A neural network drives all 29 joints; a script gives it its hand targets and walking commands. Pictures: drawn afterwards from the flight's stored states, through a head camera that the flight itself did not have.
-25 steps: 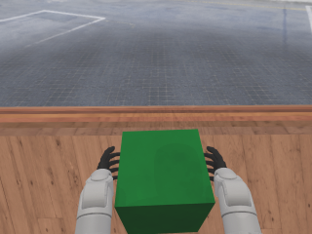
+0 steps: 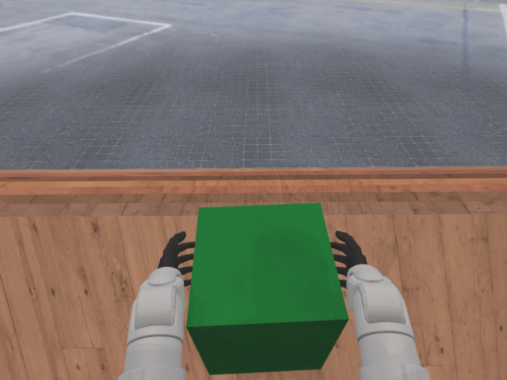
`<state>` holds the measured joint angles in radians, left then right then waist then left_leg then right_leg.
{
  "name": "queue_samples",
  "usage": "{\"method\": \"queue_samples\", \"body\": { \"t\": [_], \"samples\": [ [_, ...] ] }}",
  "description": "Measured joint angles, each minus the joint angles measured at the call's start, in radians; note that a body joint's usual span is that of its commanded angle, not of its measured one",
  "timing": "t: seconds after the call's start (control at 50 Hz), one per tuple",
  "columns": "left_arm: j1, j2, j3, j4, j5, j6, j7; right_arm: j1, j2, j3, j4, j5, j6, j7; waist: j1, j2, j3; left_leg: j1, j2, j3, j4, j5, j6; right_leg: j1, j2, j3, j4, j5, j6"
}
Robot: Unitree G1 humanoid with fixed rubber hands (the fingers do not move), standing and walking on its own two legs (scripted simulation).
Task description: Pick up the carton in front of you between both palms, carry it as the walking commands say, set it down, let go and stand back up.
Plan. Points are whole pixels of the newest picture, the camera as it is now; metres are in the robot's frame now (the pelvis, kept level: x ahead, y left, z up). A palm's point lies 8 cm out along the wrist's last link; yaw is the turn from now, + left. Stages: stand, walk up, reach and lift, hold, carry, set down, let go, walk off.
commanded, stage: hold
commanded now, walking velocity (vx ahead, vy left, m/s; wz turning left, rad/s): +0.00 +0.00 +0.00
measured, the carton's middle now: (262, 292) +0.31 +0.00 -0.02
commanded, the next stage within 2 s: carry in 0.44 s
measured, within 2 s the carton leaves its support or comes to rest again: neither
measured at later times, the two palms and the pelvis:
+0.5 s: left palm (169, 275) +0.30 +0.15 +0.05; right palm (354, 273) +0.29 -0.15 +0.05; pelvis +0.01 +0.00 +0.00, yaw +0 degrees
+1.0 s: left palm (174, 208) +0.42 +0.16 +0.08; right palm (335, 202) +0.42 -0.14 +0.08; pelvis +0.18 +0.00 -0.01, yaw +3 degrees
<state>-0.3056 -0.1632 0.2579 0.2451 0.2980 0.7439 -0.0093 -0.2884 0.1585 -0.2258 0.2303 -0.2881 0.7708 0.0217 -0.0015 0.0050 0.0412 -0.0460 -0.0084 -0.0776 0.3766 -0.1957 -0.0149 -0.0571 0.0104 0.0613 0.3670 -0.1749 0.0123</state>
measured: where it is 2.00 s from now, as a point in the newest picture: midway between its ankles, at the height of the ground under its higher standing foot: (242, 284)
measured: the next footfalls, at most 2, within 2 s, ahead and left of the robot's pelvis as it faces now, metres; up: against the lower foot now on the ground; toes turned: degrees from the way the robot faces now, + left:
right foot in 0.88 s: +0.21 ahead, -0.09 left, +0.00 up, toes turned -9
left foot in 1.26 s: +0.50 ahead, +0.15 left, +0.00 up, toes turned +14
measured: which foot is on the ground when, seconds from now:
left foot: down 0.00-0.90, up 0.92-1.00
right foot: down 0.00-0.64, up 0.66-0.86, down 0.88-1.00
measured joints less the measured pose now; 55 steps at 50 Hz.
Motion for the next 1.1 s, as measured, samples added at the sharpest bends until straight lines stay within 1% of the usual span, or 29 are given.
{"method": "queue_samples", "body": {
  "t": [0.4, 0.44, 0.48, 0.52, 0.54, 0.58, 0.62, 0.64, 0.66, 0.7, 0.74, 0.8, 0.86, 0.88, 0.9, 0.92, 0.96, 0.98, 1.0, 1.04, 1.1],
  "samples": [
    [0.049, 0.012, -0.044, -0.044, -0.016, 0.014, 0.006, 0.049, -0.011, 0.044, -0.041, 0.019, 0.011, -0.010, 0.000, -0.001, -0.010, 0.013, 0.001, 0.000, -0.025, 0.002, 0.001, 0.013, -0.001, 0.001, -0.024, 0.002, 0.000],
    [0.050, 0.013, -0.045, -0.045, -0.020, 0.018, 0.008, 0.050, -0.012, 0.045, -0.042, 0.021, 0.014, -0.011, -0.001, -0.002, -0.025, -0.009, 0.000, 0.000, -0.009, -0.003, 0.000, -0.009, -0.001, 0.000, -0.010, -0.003, 0.001],
    [0.054, 0.013, -0.049, -0.046, -0.028, 0.024, 0.014, 0.058, -0.013, 0.048, -0.047, 0.029, 0.020, -0.016, -0.003, -0.003, -0.067, -0.069, -0.002, -0.003, 0.046, -0.044, 0.000, -0.062, -0.001, -0.006, 0.036, -0.038, 0.001],
    [0.064, 0.016, -0.062, -0.060, -0.038, 0.034, 0.019, 0.073, -0.017, 0.053, -0.066, 0.041, 0.030, -0.020, -0.005, -0.003, -0.109, -0.124, 0.003, 0.000, 0.106, -0.144, 0.000, -0.103, -0.001, -0.015, 0.068, -0.109, -0.001],
    [0.066, 0.016, -0.069, -0.074, -0.044, 0.042, 0.021, 0.078, -0.018, 0.054, -0.084, 0.048, 0.038, -0.021, -0.008, -0.004, -0.125, -0.152, 0.009, 0.010, 0.132, -0.174, 0.001, -0.119, -0.002, -0.021, 0.074, -0.116, -0.002],
    [0.068, 0.016, -0.085, -0.115, -0.057, 0.062, 0.030, 0.087, -0.020, 0.055, -0.131, 0.069, 0.055, -0.026, -0.013, -0.012, -0.149, -0.194, 0.018, 0.048, 0.164, -0.184, 0.003, -0.151, -0.013, -0.031, 0.090, -0.086, -0.004],
    [0.081, 0.019, -0.099, -0.173, -0.074, 0.093, 0.040, 0.095, -0.021, 0.063, -0.177, 0.093, 0.080, -0.037, -0.007, -0.030, -0.167, -0.198, 0.010, 0.074, 0.148, -0.135, 0.007, -0.178, -0.031, -0.024, 0.128, -0.093, 0.001],
    [0.090, 0.021, -0.102, -0.207, -0.085, 0.114, 0.047, 0.096, -0.021, 0.072, -0.201, 0.104, 0.098, -0.043, -0.004, -0.036, -0.177, -0.194, 0.005, 0.084, 0.135, -0.107, 0.012, -0.193, -0.039, -0.019, 0.158, -0.133, 0.000],
    [0.100, 0.024, -0.101, -0.243, -0.097, 0.135, 0.051, 0.095, -0.020, 0.083, -0.222, 0.112, 0.117, -0.047, -0.001, -0.036, -0.187, -0.193, 0.003, 0.094, 0.128, -0.088, 0.021, -0.217, -0.046, -0.030, 0.208, -0.185, -0.004],
    [0.121, 0.034, -0.102, -0.307, -0.126, 0.179, 0.061, 0.099, -0.020, 0.111, -0.264, 0.123, 0.157, -0.062, 0.004, -0.020, -0.203, -0.184, 0.014, 0.106, 0.110, -0.102, 0.031, -0.276, -0.050, -0.082, 0.315, -0.254, -0.009],
    [0.135, 0.036, -0.107, -0.363, -0.154, 0.227, 0.071, 0.117, -0.023, 0.126, -0.325, 0.139, 0.206, -0.073, 0.005, 0.001, -0.212, -0.162, 0.030, 0.105, 0.061, -0.104, 0.033, -0.326, -0.044, -0.126, 0.358, -0.278, -0.012],
    [0.156, 0.030, -0.122, -0.453, -0.179, 0.286, 0.087, 0.151, -0.027, 0.141, -0.437, 0.164, 0.275, -0.090, 0.000, 0.025, -0.212, -0.122, 0.052, 0.096, -0.006, -0.095, 0.022, -0.362, -0.027, -0.176, 0.289, -0.219, -0.010],
    [0.184, 0.034, -0.151, -0.547, -0.201, 0.334, 0.097, 0.188, -0.030, 0.156, -0.550, 0.181, 0.331, -0.107, -0.010, 0.036, -0.208, -0.097, 0.067, 0.089, 0.012, -0.141, 0.008, -0.334, -0.008, -0.236, 0.124, -0.118, -0.010],
    [0.190, 0.034, -0.161, -0.577, -0.205, 0.351, 0.099, 0.201, -0.031, 0.157, -0.587, 0.187, 0.348, -0.110, -0.015, 0.033, -0.206, -0.099, 0.066, 0.084, 0.056, -0.178, 0.003, -0.306, -0.007, -0.254, 0.069, -0.082, -0.019],
    [0.195, 0.034, -0.175, -0.595, -0.209, 0.362, 0.102, 0.215, -0.032, 0.152, -0.619, 0.194, 0.362, -0.112, -0.018, 0.038, -0.209, -0.123, 0.074, 0.088, 0.137, -0.224, 0.002, -0.294, -0.006, -0.268, 0.058, -0.006, -0.040],
    [0.205, 0.034, -0.191, -0.602, -0.211, 0.371, 0.106, 0.233, -0.033, 0.144, -0.642, 0.202, 0.376, -0.113, -0.017, 0.042, -0.217, -0.170, 0.082, 0.099, 0.251, -0.253, 0.006, -0.297, -0.006, -0.280, 0.085, 0.004, -0.059],
    [0.230, 0.035, -0.212, -0.620, -0.216, 0.401, 0.119, 0.262, -0.032, 0.141, -0.672, 0.216, 0.412, -0.121, -0.014, 0.024, -0.223, -0.285, 0.075, 0.122, 0.491, -0.281, 0.018, -0.278, -0.017, -0.289, 0.108, -0.055, -0.074],
    [0.245, 0.036, -0.213, -0.634, -0.220, 0.418, 0.122, 0.271, -0.032, 0.144, -0.679, 0.222, 0.429, -0.124, -0.010, 0.014, -0.224, -0.339, 0.076, 0.137, 0.576, -0.274, 0.022, -0.257, -0.021, -0.289, 0.096, -0.076, -0.073],
    [0.259, 0.036, -0.212, -0.649, -0.223, 0.433, 0.125, 0.276, -0.032, 0.149, -0.682, 0.228, 0.442, -0.127, -0.005, 0.006, -0.223, -0.386, 0.081, 0.152, 0.619, -0.253, 0.022, -0.231, -0.024, -0.287, 0.072, -0.086, -0.069],
    [0.278, 0.035, -0.206, -0.679, -0.229, 0.457, 0.132, 0.279, -0.031, 0.159, -0.688, 0.235, 0.459, -0.130, 0.008, -0.008, -0.218, -0.455, 0.093, 0.176, 0.605, -0.190, 0.014, -0.171, -0.028, -0.280, 0.010, -0.080, -0.053],
    [0.279, 0.036, -0.198, -0.713, -0.239, 0.473, 0.138, 0.272, -0.032, 0.166, -0.704, 0.238, 0.467, -0.131, 0.028, -0.018, -0.207, -0.516, 0.104, 0.197, 0.462, -0.101, 0.000, -0.081, -0.038, -0.271, -0.064, -0.089, -0.039]
  ]
}}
